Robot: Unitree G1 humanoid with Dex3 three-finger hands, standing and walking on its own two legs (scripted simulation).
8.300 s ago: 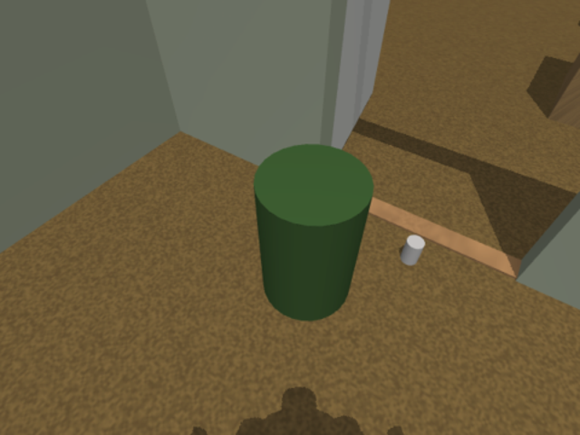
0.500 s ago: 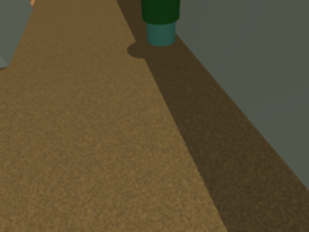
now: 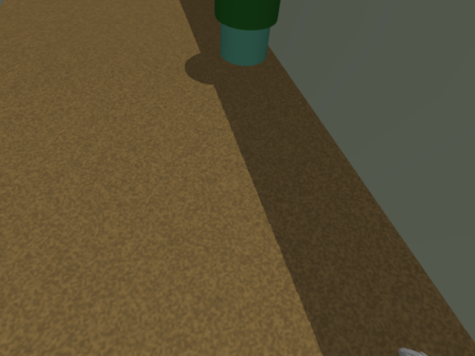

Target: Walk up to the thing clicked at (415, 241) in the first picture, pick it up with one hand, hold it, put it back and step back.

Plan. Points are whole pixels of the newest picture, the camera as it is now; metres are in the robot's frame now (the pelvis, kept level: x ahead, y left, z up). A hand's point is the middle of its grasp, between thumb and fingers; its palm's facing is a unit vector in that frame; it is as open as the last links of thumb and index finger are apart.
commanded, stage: walk up
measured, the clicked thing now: out of the picture -0.57 +0.98 -0.70
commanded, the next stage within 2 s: none
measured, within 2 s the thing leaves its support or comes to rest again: neither
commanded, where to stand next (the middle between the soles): +0.53 +0.01 m, yaw -1 degrees
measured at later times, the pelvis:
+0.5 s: pelvis +0.21 -0.04 +0.01, yaw -2 degrees
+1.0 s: pelvis +0.40 +0.00 +0.01, yaw +19 degrees
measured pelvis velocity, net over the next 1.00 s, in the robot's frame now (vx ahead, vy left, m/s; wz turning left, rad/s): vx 0.40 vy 0.00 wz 0.33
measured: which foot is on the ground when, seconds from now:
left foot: down 0.00-0.34, up 0.36-0.74, down 0.76-1.00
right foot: up 0.00-0.28, down 0.30-0.78, up 0.80-1.00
